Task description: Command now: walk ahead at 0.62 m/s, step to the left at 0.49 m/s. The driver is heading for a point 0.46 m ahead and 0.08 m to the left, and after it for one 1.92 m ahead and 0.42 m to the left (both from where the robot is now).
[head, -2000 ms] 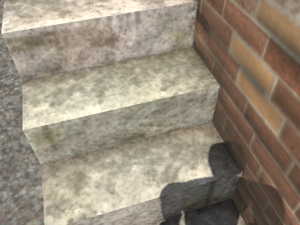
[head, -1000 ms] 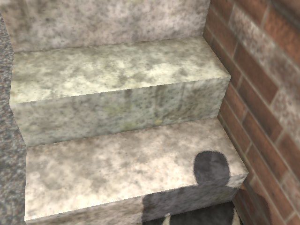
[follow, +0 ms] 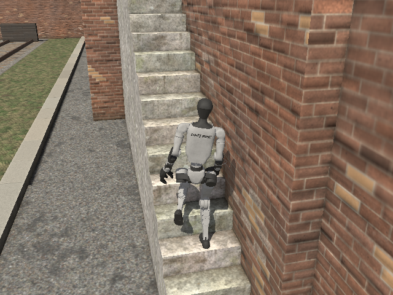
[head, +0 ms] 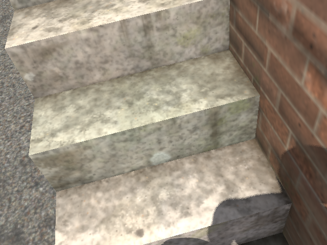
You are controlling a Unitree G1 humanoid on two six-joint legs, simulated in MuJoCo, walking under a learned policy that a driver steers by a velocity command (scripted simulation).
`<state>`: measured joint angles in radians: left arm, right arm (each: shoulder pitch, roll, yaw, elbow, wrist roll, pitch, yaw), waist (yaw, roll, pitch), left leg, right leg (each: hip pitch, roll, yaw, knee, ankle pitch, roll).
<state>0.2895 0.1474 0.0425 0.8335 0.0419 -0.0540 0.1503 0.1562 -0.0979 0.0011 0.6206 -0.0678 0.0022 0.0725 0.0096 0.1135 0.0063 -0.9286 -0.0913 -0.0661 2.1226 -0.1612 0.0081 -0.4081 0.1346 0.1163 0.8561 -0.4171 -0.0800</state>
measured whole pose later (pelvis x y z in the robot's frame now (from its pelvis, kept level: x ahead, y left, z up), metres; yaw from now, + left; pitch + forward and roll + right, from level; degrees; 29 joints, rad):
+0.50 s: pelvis +0.28 +0.08 +0.22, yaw -2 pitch +0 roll +3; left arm 0.04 0.23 0.08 0.60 0.04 0.04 0.12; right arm 0.35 -0.29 -0.07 0.70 -0.02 -0.06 0.04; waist -0.09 0.03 0.00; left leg -0.12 -0.02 0.16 0.52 -0.41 0.07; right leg -1.08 0.07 0.04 2.14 -0.60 -0.06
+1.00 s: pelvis +0.57 +0.13 +0.44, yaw -1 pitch +1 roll +4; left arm 0.38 0.26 0.03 0.97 -0.02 -0.08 0.13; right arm -0.12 -0.04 0.06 0.41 0.02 0.07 0.07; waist 0.01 -0.01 0.09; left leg -1.24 0.05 0.02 1.82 -0.41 0.17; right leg -0.01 -0.15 -0.08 0.26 -0.14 0.00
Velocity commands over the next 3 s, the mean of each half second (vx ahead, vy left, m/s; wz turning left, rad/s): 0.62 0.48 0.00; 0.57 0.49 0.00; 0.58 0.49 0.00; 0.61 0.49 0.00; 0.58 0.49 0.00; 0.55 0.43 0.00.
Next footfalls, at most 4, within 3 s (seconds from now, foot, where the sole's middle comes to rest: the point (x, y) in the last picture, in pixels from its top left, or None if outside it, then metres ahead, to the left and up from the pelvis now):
0.24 left None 0.24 0.19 -0.54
0.64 right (198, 191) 0.53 -0.01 -0.35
1.08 left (91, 113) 0.70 0.29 -0.15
1.40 right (129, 2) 0.99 0.15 0.04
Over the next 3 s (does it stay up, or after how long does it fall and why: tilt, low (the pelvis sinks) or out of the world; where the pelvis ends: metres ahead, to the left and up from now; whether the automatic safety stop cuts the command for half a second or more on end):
stays up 1.79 0.43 1.43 its command is cut before an obstacle from the start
